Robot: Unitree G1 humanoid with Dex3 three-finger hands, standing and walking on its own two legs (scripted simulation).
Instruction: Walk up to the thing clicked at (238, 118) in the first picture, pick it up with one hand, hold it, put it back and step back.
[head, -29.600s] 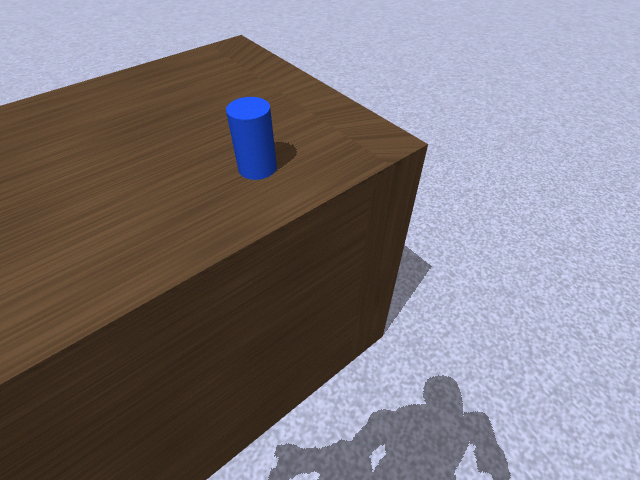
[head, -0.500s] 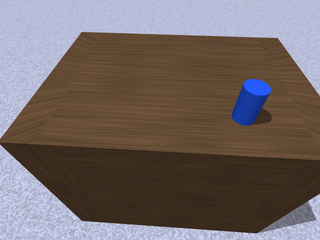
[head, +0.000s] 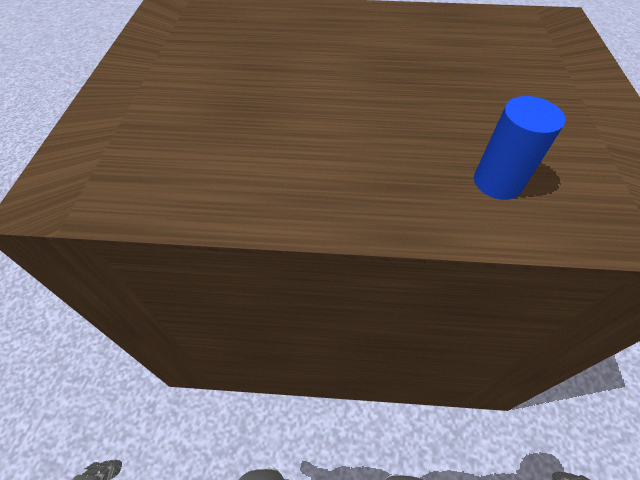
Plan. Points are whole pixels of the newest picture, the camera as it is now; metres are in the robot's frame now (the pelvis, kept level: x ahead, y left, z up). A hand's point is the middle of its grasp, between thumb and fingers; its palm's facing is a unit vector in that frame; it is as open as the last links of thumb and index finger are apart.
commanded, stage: step back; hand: right
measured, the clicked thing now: (514, 150) +0.52 -0.24 +0.09
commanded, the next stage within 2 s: none
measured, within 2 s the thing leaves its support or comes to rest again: neither
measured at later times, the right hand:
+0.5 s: hand out of the picture -0.02 -0.23 -0.15, palm faces +0.04 +0.91 -0.41, open 7.3 cm
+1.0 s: hand out of the picture -0.13 -0.23 -0.15, palm faces -0.03 +0.90 -0.43, open 7.3 cm
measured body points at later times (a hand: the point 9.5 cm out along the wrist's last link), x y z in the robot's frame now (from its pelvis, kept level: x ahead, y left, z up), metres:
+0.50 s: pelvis -0.08 +0.04 -0.01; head +0.00 +0.05 +0.43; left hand +0.05 +0.34 -0.14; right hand -0.02 -0.28 -0.12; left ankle -0.06 +0.14 -0.73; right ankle -0.12 -0.09 -0.70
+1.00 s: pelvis -0.21 +0.04 -0.01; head -0.14 +0.06 +0.43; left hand -0.05 +0.34 -0.13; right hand -0.13 -0.27 -0.12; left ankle -0.19 +0.16 -0.73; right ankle -0.13 -0.08 -0.72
